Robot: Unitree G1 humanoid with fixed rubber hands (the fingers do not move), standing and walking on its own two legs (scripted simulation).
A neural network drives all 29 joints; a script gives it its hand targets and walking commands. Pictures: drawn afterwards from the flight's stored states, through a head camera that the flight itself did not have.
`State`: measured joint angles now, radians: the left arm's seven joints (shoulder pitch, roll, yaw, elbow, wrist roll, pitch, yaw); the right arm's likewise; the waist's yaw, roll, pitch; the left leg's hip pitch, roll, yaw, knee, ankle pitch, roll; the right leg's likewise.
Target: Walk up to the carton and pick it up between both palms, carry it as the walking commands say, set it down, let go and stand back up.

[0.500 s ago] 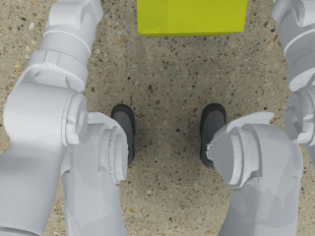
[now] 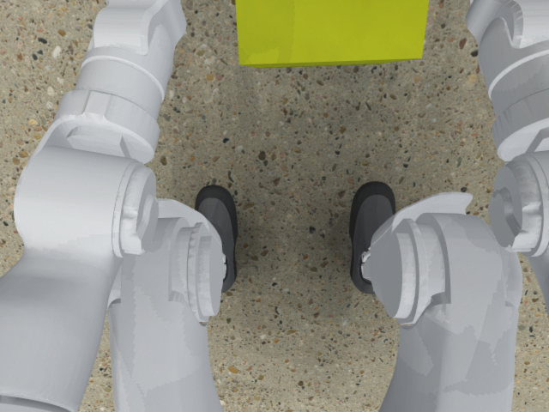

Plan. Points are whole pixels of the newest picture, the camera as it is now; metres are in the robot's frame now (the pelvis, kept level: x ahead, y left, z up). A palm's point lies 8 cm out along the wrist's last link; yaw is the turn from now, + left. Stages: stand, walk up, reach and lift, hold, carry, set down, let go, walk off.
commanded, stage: reach and lift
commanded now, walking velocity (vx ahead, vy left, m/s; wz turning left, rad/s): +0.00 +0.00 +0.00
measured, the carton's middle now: out of the picture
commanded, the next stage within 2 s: none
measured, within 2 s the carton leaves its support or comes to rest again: leaves its support in 0.94 s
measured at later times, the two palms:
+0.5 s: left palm out of the picture +0.56 +0.09 -0.20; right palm out of the picture +0.54 -0.19 -0.20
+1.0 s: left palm out of the picture +0.56 +0.09 -0.19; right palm out of the picture +0.54 -0.19 -0.20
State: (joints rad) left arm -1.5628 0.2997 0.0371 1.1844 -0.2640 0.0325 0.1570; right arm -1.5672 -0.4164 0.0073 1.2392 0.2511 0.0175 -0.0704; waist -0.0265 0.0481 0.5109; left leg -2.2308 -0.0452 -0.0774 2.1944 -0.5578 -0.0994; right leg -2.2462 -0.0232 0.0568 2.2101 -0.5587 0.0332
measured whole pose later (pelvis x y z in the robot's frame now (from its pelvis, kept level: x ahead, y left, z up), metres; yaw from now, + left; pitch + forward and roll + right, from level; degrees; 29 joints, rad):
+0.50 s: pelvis +0.00 +0.00 -0.01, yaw +0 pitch +34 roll +1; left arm -1.59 0.21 0.21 1.19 -0.07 0.08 0.13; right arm -1.59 -0.36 -0.08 1.25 0.12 0.08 -0.04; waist -0.03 0.05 0.49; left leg -2.23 -0.05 -0.08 2.22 -0.57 -0.10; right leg -2.25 -0.02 0.06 2.23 -0.57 0.04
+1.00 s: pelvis +0.02 +0.00 -0.01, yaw -1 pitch +37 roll +1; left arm -1.49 0.18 0.23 1.08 -0.06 0.17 0.13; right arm -1.48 -0.34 -0.07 1.14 0.08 0.19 -0.02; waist -0.03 0.05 0.38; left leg -2.26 -0.08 -0.09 2.23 -0.62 -0.11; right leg -2.28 0.00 0.07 2.24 -0.61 0.05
